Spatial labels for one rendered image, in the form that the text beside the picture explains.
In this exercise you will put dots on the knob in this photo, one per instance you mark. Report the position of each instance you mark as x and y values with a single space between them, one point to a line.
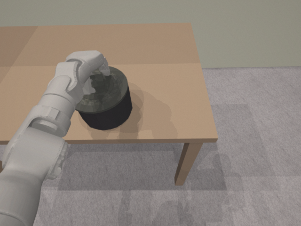
98 81

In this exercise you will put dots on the pot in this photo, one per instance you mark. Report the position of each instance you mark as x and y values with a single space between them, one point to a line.
111 118

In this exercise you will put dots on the left robot upper arm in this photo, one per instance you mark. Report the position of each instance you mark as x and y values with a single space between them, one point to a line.
37 156

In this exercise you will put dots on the robot left forearm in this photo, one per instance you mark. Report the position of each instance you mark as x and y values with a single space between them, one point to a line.
53 112

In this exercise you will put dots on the robot left hand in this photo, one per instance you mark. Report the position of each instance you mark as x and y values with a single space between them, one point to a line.
95 59

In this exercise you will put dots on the lid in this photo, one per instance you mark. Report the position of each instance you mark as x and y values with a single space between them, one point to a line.
116 87

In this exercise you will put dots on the table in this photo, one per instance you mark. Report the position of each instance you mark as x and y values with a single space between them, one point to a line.
170 103

